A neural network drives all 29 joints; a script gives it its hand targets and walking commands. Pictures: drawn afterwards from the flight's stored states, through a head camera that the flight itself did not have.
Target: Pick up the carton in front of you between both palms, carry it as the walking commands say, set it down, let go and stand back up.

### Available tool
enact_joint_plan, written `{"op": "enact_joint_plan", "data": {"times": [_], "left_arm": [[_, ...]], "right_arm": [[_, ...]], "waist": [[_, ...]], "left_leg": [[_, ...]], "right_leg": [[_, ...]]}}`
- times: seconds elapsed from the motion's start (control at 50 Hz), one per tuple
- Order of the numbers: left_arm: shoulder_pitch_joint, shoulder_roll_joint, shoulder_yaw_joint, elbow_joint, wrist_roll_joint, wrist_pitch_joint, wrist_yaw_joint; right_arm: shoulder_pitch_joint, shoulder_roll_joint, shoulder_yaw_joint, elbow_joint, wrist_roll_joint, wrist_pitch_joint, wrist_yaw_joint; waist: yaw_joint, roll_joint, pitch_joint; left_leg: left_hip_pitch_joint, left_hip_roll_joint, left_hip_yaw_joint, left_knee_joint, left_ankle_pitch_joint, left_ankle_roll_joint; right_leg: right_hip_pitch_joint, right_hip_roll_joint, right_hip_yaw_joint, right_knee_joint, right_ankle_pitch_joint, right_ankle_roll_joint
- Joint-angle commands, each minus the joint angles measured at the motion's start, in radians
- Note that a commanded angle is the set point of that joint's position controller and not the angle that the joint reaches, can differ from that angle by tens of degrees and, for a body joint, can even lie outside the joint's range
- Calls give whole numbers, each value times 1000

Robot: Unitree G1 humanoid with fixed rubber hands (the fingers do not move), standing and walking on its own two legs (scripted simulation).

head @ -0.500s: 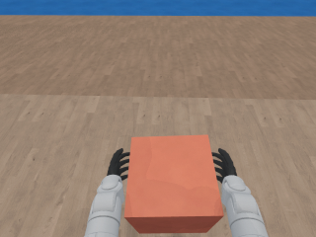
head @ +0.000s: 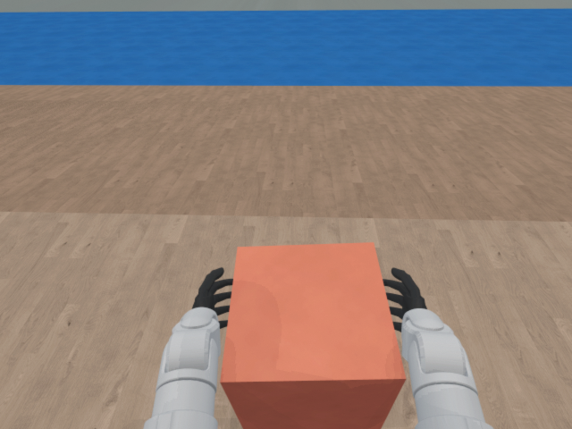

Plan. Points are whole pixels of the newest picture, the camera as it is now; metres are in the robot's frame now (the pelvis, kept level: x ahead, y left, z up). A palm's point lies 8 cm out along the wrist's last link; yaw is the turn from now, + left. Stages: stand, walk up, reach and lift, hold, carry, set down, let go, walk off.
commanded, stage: reach and lift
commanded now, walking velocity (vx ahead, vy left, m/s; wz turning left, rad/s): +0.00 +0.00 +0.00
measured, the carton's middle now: (308, 343) +0.29 +0.00 -0.04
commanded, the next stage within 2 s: hold in 0.72 s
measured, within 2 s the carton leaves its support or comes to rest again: neither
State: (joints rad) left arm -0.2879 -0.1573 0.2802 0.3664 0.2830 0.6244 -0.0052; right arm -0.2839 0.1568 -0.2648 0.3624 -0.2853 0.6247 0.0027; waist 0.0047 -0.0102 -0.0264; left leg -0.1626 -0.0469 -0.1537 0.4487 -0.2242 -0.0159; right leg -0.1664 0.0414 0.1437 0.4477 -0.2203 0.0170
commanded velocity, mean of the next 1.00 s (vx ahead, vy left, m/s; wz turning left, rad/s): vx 0.00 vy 0.00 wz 0.00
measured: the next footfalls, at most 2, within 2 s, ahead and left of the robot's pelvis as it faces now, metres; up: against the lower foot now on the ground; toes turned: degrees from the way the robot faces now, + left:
left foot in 1.68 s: +0.24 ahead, +0.10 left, +0.00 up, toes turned +10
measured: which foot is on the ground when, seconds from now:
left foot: down 0.00-1.00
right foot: down 0.00-1.00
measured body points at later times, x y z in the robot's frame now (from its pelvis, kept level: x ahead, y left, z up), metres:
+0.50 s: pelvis +0.01 +0.00 +0.00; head -0.02 +0.00 +0.45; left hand +0.31 +0.15 +0.02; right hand +0.31 -0.15 +0.03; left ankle +0.02 +0.13 -0.74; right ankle +0.02 -0.13 -0.74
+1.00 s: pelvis +0.02 +0.00 +0.01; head -0.03 +0.00 +0.45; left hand +0.31 +0.16 +0.05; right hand +0.31 -0.15 +0.05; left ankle +0.02 +0.13 -0.74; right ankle +0.02 -0.13 -0.74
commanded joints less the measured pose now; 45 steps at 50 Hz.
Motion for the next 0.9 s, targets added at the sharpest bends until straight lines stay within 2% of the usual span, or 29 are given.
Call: {"op": "enact_joint_plan", "data": {"times": [0.0, 0.02, 0.06, 0.08, 0.12, 0.16, 0.18, 0.2, 0.22, 0.32, 0.38, 0.4, 0.44, 0.48, 0.5, 0.52, 0.62, 0.64, 0.66, 0.68, 0.72, 0.74, 0.76, 0.78, 0.8, 0.82, 0.84, 0.86, 0.88], "left_arm": [[-493, -978, -540, 58, -206, -23, -243], [-551, -965, -547, 26, -205, -39, -252], [-553, -970, -502, 30, -209, -36, -242], [-532, -972, -491, 92, -199, -27, -247], [-550, -953, -523, 67, -200, -32, -246], [-600, -975, -552, 17, -211, -37, -250], [-517, -975, -520, 14, -214, -30, -250], [-606, -975, -577, -15, -239, -32, -253], [-532, -936, -547, 19, -226, -31, -257], [-501, -952, -573, -31, -243, -12, -247], [-483, -923, -552, -91, -228, -20, -239], [-453, -916, -574, -58, -221, -5, -239], [-432, -938, -577, -82, -239, 2, -238], [-473, -916, -556, -69, -222, 8, -243], [-411, -942, -568, -29, -232, 12, -237], [-481, -928, -638, -148, -266, 4, -237], [-354, -931, -607, -116, -258, 40, -218], [-417, -948, -626, -137, -284, 37, -223], [-356, -927, -639, -153, -271, 41, -219], [-345, -944, -652, -142, -288, 42, -214], [-320, -918, -627, -172, -263, 54, -215], [-338, -902, -601, -171, -249, 52, -207], [-377, -958, -669, -202, -293, 63, -201], [-382, -930, -670, -236, -289, 57, -209], [-330, -925, -645, -218, -279, 76, -208], [-325, -933, -647, -215, -286, 82, -210], [-366, -899, -638, -265, -292, 87, -210], [-366, -899, -669, -247, -286, 103, -207], [-338, -872, -627, -222, -264, 112, -208]], "right_arm": [[-543, 929, 531, 10, 218, -35, 246], [-548, 968, 519, 15, 212, -38, 242], [-559, 975, 549, -12, 213, -36, 254], [-571, 934, 525, 6, 204, -29, 256], [-540, 972, 519, 58, 197, -24, 247], [-580, 1005, 555, 2, 222, -34, 245], [-588, 975, 569, -55, 239, -27, 248], [-567, 981, 577, -47, 227, -25, 243], [-553, 996, 584, -35, 253, -17, 236], [-468, 947, 549, -43, 217, -5, 233], [-443, 952, 560, -57, 219, 9, 229], [-450, 943, 578, -88, 257, -7, 230], [-430, 934, 575, -102, 241, -1, 230], [-489, 926, 575, -93, 258, -3, 229], [-451, 936, 572, -72, 251, 19, 227], [-455, 961, 578, -132, 242, 17, 220], [-376, 889, 590, -139, 258, 43, 228], [-418, 869, 605, -195, 246, 28, 229], [-382, 891, 604, -185, 261, 32, 231], [-369, 873, 608, -204, 252, 38, 235], [-349, 906, 615, -212, 266, 51, 234], [-411, 881, 612, -196, 275, 54, 241], [-381, 859, 641, -217, 269, 56, 238], [-412, 911, 665, -242, 304, 62, 233], [-373, 887, 671, -276, 308, 69, 234], [-427, 887, 697, -286, 308, 82, 224], [-407, 877, 676, -282, 288, 92, 221], [-379, 874, 635, -253, 285, 98, 219], [-384, 849, 645, -261, 289, 98, 223]], "waist": [[18, 45, -188], [-10, 17, -199], [26, 4, -213], [-25, 1, -190], [-9, -45, -188], [0, 17, -249], [44, 10, -233], [-27, -27, -254], [24, -24, -277], [-35, 17, -217], [23, -14, -251], [18, 62, -242], [-14, 0, -250], [9, 54, -214], [16, 8, -202], [-32, -21, -244], [-2, 25, -199], [-48, 12, -260], [2, 26, -228], [-24, -1, -226], [-15, -16, -222], [14, 37, -207], [-12, 29, -208], [44, 6, -265], [0, 56, -228], [47, 5, -232], [34, -40, -191], [-17, 23, -191], [24, 18, -171]], "left_leg": [[34, -42, 78, -103, -1, 10], [7, -46, 99, -73, -22, 11], [-40, -42, 93, -81, -35, 15], [9, -46, 94, -88, -31, 13], [27, -42, 86, -74, -26, 13], [46, -52, 89, -71, 41, 8], [8, -45, 87, -84, 45, 16], [37, -55, 95, -79, 42, 16], [39, -47, 88, -71, 60, 18], [81, -50, 83, -78, 141, 5], [83, -53, 79, -102, 211, 4], [94, -66, 100, -95, 257, -13], [139, -64, 79, -94, 257, -12], [99, -70, 100, -93, 195, -6], [100, -62, 70, -112, 188, 3], [145, -49, 73, -102, 235, 3], [129, -56, 77, -125, 325, -17], [165, -59, 82, -119, 336, -22], [145, -51, 60, -125, 320, -16], [156, -54, 63, -135, 335, -19], [151, -51, 66, -129, 287, -7], [166, -52, 75, -134, 285, -2], [157, -52, 74, -139, 319, -19], [151, -58, 81, -130, 316, -5], [186, -62, 74, -140, 306, -11], [138, -58, 70, -145, 279, -2], [161, -45, 76, -138, 287, -2], [187, -48, 74, -133, 264, -17], [169, -56, 80, -157, 231, -11]], "right_leg": [[33, 55, -88, -73, -9, -11], [57, 54, -80, -69, -9, -13], [92, 39, -85, -68, -21, -5], [43, 45, -85, -70, -7, -7], [39, 48, -86, -71, -27, -6], [67, 51, -81, -74, 52, -4], [105, 49, -88, -69, 47, 11], [78, 50, -90, -71, 62, 4], [130, 42, -76, -67, 71, 16], [86, 43, -72, -94, 143, 0], [143, 62, -90, -95, 230, 13], [172, 45, -73, -113, 272, 14], [126, 56, -81, -116, 230, 6], [137, 36, -68, -115, 214, 7], [185, 59, -71, -109, 204, 5], [143, 71, -88, -101, 231, 11], [160, 58, -83, -117, 313, 10], [191, 72, -99, -120, 313, 6], [189, 72, -90, -108, 300, 0], [181, 82, -105, -127, 282, 2], [183, 63, -80, -129, 291, 6], [118, 57, -88, -116, 264, 8], [191, 71, -85, -125, 297, 0], [229, 65, -83, -122, 318, 13], [166, 55, -67, -123, 323, 10], [232, 66, -77, -129, 289, 13], [164, 60, -89, -150, 247, 14], [174, 60, -81, -141, 248, 3], [146, 65, -83, -152, 193, 9]]}}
